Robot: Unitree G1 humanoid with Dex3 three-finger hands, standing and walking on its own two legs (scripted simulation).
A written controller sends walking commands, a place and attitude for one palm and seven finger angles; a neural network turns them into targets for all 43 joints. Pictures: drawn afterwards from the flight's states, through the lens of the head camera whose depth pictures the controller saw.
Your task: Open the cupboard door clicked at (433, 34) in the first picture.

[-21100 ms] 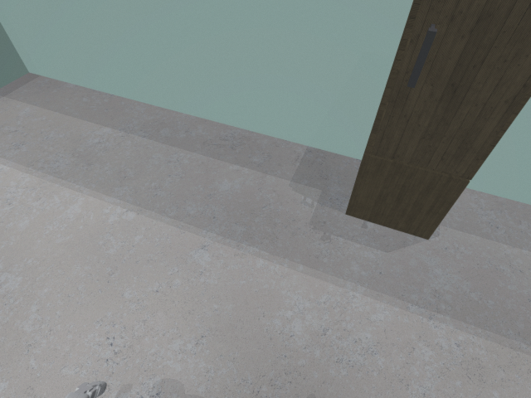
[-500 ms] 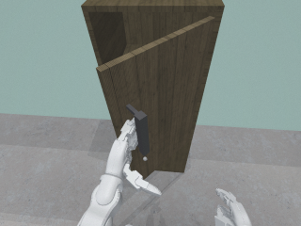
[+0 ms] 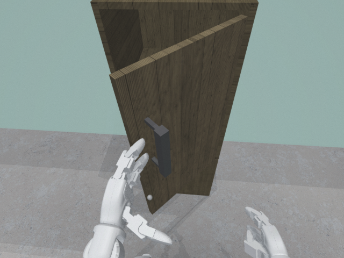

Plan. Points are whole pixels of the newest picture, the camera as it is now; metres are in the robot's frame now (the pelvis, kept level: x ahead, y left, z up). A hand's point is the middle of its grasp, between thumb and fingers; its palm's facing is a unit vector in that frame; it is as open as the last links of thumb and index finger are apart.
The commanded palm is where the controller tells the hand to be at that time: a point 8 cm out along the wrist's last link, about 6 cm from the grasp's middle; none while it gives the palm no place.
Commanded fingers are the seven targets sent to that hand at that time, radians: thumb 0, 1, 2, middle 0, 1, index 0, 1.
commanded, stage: slide the hand sideways off the handle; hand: left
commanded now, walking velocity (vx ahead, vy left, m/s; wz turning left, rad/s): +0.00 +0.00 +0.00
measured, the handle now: (157, 148) +0.34 +0.05 +0.10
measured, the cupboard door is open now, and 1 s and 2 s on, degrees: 47 47 47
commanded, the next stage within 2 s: draw the hand back to the body in 0.50 s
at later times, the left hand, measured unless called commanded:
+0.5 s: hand (127, 220) +0.18 +0.09 +0.09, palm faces -0.08 -1.00 -0.01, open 16.3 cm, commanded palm +0.16 +0.15 +0.09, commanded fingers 0.00 -0.50 0.30 -0.15 -0.30 -0.15 -0.30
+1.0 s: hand (95, 214) +0.18 +0.14 +0.13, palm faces -0.06 -1.00 -0.05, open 16.3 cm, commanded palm +0.15 +0.20 +0.14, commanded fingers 0.00 -0.47 0.31 -0.15 -0.30 -0.15 -0.30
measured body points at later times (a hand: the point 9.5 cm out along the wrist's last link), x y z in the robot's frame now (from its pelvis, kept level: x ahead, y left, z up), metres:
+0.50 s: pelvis +0.00 -0.01 -0.01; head +0.02 -0.03 +0.44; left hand +0.18 +0.15 +0.09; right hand +0.19 -0.24 -0.08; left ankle +0.04 +0.12 -0.70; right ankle -0.03 -0.10 -0.70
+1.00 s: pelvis +0.01 +0.00 +0.00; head +0.00 -0.01 +0.45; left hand +0.17 +0.19 +0.13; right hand +0.19 -0.21 -0.06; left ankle +0.04 +0.12 -0.70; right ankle -0.03 -0.10 -0.70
